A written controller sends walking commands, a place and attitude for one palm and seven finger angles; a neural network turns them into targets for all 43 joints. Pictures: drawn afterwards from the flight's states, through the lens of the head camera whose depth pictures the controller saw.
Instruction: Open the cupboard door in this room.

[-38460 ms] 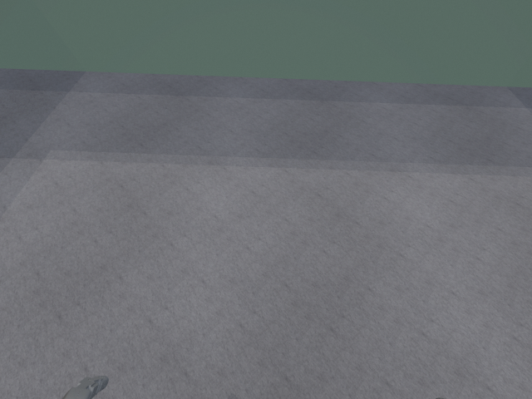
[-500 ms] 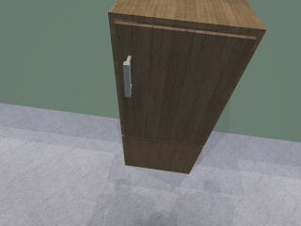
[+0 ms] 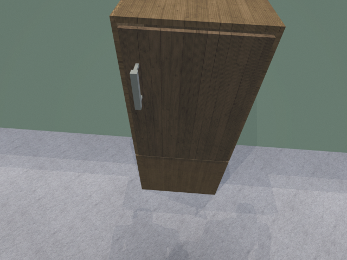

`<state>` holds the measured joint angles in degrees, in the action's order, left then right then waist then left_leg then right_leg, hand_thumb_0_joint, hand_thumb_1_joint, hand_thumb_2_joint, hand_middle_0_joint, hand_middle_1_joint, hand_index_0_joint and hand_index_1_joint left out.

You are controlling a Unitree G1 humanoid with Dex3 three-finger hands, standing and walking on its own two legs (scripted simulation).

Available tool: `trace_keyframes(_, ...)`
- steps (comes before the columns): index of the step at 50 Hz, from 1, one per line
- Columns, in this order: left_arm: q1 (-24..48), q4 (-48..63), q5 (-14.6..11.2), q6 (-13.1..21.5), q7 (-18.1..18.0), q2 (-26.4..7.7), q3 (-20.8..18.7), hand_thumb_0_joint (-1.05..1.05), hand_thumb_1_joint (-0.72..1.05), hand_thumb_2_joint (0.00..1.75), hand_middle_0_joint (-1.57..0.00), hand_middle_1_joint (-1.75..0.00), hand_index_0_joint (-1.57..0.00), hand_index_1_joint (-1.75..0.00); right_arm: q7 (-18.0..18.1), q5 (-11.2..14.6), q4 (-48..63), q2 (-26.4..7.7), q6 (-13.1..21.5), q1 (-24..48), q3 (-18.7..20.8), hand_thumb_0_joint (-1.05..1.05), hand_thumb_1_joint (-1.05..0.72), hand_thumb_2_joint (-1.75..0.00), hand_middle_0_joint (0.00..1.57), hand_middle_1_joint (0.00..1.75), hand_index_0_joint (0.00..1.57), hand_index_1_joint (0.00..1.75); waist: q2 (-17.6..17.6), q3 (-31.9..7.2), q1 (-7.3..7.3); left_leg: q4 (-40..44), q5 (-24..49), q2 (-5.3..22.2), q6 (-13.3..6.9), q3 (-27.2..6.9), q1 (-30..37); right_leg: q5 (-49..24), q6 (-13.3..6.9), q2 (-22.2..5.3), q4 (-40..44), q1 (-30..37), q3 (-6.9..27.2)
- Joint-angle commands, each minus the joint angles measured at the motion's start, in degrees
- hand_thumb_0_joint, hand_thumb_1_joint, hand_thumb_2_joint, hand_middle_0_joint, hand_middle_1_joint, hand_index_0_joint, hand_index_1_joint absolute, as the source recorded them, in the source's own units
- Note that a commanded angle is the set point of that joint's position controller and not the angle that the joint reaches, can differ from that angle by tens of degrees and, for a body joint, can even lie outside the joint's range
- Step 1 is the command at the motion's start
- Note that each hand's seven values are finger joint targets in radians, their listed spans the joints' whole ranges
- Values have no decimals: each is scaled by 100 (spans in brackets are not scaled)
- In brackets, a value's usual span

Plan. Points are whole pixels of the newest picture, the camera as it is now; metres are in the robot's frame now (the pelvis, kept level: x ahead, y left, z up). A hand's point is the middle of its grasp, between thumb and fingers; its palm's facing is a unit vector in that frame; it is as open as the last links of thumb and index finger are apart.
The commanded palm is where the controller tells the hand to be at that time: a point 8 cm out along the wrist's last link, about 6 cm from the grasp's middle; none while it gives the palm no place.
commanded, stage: look again from close up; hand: left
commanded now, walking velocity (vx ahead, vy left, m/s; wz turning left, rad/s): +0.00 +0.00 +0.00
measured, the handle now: (137, 87) +0.59 +0.15 +0.06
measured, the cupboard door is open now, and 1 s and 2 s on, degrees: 0 0 0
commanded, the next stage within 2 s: raise the hand with hooked fingers in 0.48 s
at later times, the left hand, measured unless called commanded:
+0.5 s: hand out of the picture +0.05 +0.19 -0.18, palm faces -0.01 -0.97 -0.23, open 7.4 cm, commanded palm none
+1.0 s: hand (98, 243) +0.17 +0.18 -0.06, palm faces +0.01 -1.00 -0.02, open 8.6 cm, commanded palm +0.16 +0.25 -0.03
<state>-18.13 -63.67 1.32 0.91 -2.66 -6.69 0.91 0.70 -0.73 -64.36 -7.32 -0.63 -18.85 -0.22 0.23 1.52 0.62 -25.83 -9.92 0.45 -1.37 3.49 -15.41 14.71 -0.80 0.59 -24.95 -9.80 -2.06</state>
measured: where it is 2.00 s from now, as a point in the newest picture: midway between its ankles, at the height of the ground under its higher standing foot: outside the picture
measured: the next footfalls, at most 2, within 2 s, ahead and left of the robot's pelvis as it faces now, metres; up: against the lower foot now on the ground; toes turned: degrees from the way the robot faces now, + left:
none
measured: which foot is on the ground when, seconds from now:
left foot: down 0.00-1.00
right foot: down 0.00-1.00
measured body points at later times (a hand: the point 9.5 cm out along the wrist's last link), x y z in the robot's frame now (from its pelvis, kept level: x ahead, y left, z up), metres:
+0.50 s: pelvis +0.02 +0.01 +0.00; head +0.03 +0.01 +0.45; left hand +0.05 +0.24 -0.16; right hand +0.04 -0.22 -0.16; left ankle +0.04 +0.10 -0.74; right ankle -0.01 -0.11 -0.74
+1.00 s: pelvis +0.00 -0.03 -0.07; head +0.04 -0.02 +0.38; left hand +0.16 +0.24 -0.06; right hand +0.23 -0.28 -0.10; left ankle +0.04 +0.10 -0.74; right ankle -0.01 -0.11 -0.74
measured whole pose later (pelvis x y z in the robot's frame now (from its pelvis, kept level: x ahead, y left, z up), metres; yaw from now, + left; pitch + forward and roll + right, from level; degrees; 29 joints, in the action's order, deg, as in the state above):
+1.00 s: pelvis +0.00 -0.03 -0.07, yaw +2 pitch +11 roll +0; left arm -24.3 -12.9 -16.2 26.4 24.4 -14.0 -13.4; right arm 0.9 1.2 -30.3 -15.2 12.9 -8.2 3.1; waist 2.3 -6.8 -0.6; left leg -57.3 -23.8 1.7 0.9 0.7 -44.5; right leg 31.2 -3.6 0.7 -58.7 -38.7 -4.9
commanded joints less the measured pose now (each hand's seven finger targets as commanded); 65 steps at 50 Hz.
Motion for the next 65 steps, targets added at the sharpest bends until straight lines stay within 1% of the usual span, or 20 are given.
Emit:
trace_keyframes(1,-123,426,-35,184,-47,-863,-127,0,90,90,-20,-30,-20,-30,-34,-55,520,-479,136,-355,104,0,-90,-90,20,30,20,30,-373,116,251,-270,-701,340,41,-486,115,1315,-405,-778,580,-1067,882)
trace_keyframes(2,-119,463,-32,202,-37,-815,-147,0,90,90,-20,-30,-20,-30,-34,-71,548,-479,186,-477,95,0,-90,-90,20,30,20,30,-732,-42,207,-129,-510,391,-7,-560,100,851,-384,-678,301,-846,651)
trace_keyframes(11,-249,413,-52,126,1,-651,-122,0,90,90,-20,-30,-20,-30,40,-20,597,-690,286,-265,93,0,-90,-90,20,30,20,30,242,275,-22,405,-327,542,-180,-760,-133,163,-216,-488,14,-567,522)
trace_keyframes(28,12,465,-30,98,28,-1138,-229,0,90,90,-20,-30,-20,-30,86,1,459,-1055,347,317,136,0,-90,-90,20,30,20,30,-170,-110,-69,335,855,604,-183,-544,578,-820,-149,-600,96,-209,578)
trace_keyframes(29,-362,328,12,96,-184,-855,-151,0,90,90,-20,-30,-20,-30,51,61,800,-1021,271,596,115,0,-90,-90,20,30,20,30,177,323,-172,-533,1110,775,-25,-480,192,-1275,-43,-778,364,-477,717)
trace_keyframes(30,3772,9343,-1082,1252,-153,-2418,-1246,0,88,89,-20,-32,-20,-32,210,343,2817,-1870,1082,426,386,0,-90,-90,20,30,20,30,-813,-2648,483,-4,1692,59,56,-570,1806,-1755,-160,-225,-302,-282,21)
trace_keyframes(31,978,8044,-683,1018,-253,-1926,-999,0,85,88,-20,-33,-20,-33,403,276,2503,-1310,1683,813,94,0,-90,-90,20,30,20,30,-1833,-2571,-177,92,2517,395,131,-648,2592,-763,-194,-100,-817,-617,-57)
trace_keyframes(32,613,7477,-798,743,-507,-1609,-876,0,83,87,-21,-34,-21,-34,448,280,2129,-1278,1818,768,165,0,-90,-90,20,30,20,30,-1713,-2191,-64,189,2105,345,374,-612,1880,12,-132,-112,-957,-746,-235)
trace_keyframes(33,-1033,6148,-934,241,-425,7,117,0,81,86,-21,-36,-21,-36,367,374,2099,-968,1799,613,139,0,-90,-90,20,30,20,30,-1173,-1156,140,305,1481,380,249,-675,1418,269,-56,-95,-850,-1228,-295)
trace_keyframes(35,53,7040,-1087,693,-213,-688,-520,0,76,84,-21,-39,-21,-39,322,286,2690,-1395,1822,776,345,0,-90,-90,20,30,20,30,-533,-400,289,-148,254,197,131,-658,457,12,-55,-100,-463,-1482,-346)
trace_keyframes(37,-1043,5649,-1133,1251,204,-746,-984,0,71,82,-21,-42,-21,-42,279,218,2866,-1411,1739,786,422,0,-90,-90,20,30,20,30,516,142,58,-664,59,30,118,-572,-508,69,-63,-19,-589,-1853,-459)
trace_keyframes(39,-1711,4942,-1293,2048,874,-525,-1112,0,67,80,-22,-45,-22,-45,167,109,3102,-1376,1623,1018,496,0,-90,-90,20,30,20,30,1676,-61,-207,-1355,17,-17,158,-456,-1401,15,-41,58,-1338,-2424,-476)
trace_keyframes(40,-1775,4941,-1386,2456,1273,-565,-1151,0,64,79,-22,-47,-22,-47,113,93,3244,-1398,1611,1142,530,0,-90,-90,20,30,20,30,1774,-276,-284,-1650,-65,-59,163,-388,-1760,-157,-34,21,-1645,-2517,-370)
trace_keyframes(44,-1497,5109,-1664,3215,2682,-1474,-1875,0,55,75,-22,-53,-22,-53,-49,211,3935,-1499,1619,1296,625,0,-90,-90,20,30,20,30,239,-1438,-463,-2494,69,-206,160,-160,-2130,-842,-93,-167,-2331,-2257,172)
trace_keyframes(48,-203,7057,-2239,3145,2802,-1958,-2436,0,46,71,-23,-58,-23,-58,107,237,4317,-1383,1597,1068,560,0,-90,-90,20,30,20,30,-624,-2558,-343,-2874,-27,-167,41,-171,-1987,-619,94,-187,-2292,-2125,671)
trace_keyframes(53,1112,8107,-2212,3656,2470,-1755,-1880,0,34,66,-24,-66,-24,-66,351,174,3824,-1299,1709,742,407,0,-90,-90,20,30,20,30,-779,-2026,291,-3257,-154,78,-76,-471,-1871,-307,51,-38,-2353,-3039,659)
trace_keyframes(56,1151,7204,-2109,3432,2741,-1708,-1511,0,27,63,-25,-70,-25,-70,451,252,3658,-1449,1807,771,326,0,-90,-90,20,30,20,30,-418,-1221,491,-3241,-776,111,-114,-548,-2336,668,87,-5,-2081,-3435,666)
trace_keyframes(58,1122,6587,-2144,2958,3055,-1977,-1634,0,22,61,-25,-74,-25,-74,520,327,3698,-1536,1794,797,286,0,-90,-90,20,30,20,30,-242,-1224,395,-3212,-867,77,-120,-551,-2544,907,187,-93,-1810,-3208,954)
trace_keyframes(62,407,5868,-2340,1698,3294,-2735,-2654,0,13,57,-25,-80,-25,-80,537,391,4028,-1541,1621,923,263,0,-90,-90,20,30,20,30,206,-1911,-215,-2869,-491,-15,-116,-544,-2462,447,373,-326,-1532,-1947,1191)
trace_keyframes(65,310,6367,-2713,1539,3005,-2649,-3136,0,6,54,-26,-84,-26,-84,491,359,4183,-1367,1535,963,210,0,-90,-90,20,30,20,30,257,-2250,-421,-2597,-146,-24,-50,-516,-2209,-383,463,-374,-1570,-1454,998)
